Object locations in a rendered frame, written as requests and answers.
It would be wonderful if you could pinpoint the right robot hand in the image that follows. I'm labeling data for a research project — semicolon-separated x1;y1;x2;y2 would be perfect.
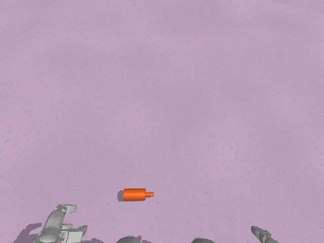
251;226;279;243

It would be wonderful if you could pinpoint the bottle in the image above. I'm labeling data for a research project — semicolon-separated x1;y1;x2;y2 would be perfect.
123;188;153;200

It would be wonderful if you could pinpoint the left robot hand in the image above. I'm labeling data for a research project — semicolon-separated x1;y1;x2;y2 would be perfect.
43;204;88;243

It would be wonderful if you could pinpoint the left robot arm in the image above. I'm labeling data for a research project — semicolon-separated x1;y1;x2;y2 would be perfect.
32;227;62;243

